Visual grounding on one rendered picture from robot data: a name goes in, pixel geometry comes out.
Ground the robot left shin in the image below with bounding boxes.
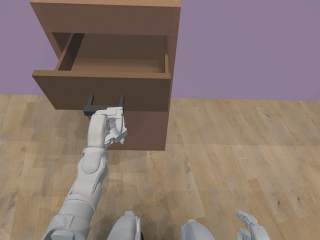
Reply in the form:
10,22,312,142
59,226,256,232
124,211,134,216

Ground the drawer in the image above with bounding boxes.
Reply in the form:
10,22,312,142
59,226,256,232
31,33,171,112

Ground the left robot thigh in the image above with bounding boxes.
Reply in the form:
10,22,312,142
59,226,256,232
107,215,141,240

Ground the left robot forearm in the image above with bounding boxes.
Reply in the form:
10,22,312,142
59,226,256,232
41,146,108,240

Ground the handle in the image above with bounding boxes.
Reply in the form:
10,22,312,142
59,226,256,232
83,94,125,116

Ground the cabinet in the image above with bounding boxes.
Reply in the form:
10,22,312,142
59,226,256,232
29,0,181,151

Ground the robot right hand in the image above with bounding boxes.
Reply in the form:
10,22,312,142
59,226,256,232
235,210,271,240

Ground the robot left hand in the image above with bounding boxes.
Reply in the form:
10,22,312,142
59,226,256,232
87,107,128,151

